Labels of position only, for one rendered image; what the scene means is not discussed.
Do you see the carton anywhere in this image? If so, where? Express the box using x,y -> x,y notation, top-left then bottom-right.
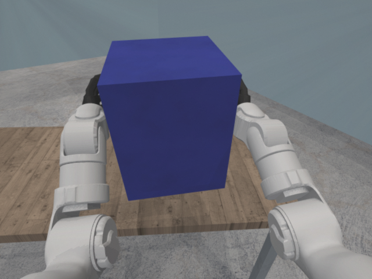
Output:
97,36 -> 242,201

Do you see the right robot hand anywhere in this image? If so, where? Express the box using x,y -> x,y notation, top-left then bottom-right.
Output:
237,79 -> 251,106

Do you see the table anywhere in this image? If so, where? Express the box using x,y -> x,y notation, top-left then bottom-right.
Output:
0,126 -> 298,279

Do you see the right robot forearm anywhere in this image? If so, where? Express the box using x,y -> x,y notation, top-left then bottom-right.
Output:
233,102 -> 343,241

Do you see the robot left upper arm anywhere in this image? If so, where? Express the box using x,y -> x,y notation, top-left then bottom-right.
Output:
20,214 -> 120,279

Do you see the robot right upper arm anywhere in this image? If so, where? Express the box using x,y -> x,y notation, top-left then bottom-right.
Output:
268,198 -> 372,279

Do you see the left robot hand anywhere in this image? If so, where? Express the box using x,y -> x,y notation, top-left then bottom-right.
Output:
82,74 -> 103,107

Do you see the left robot forearm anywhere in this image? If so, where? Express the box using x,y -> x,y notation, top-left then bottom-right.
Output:
45,103 -> 109,265

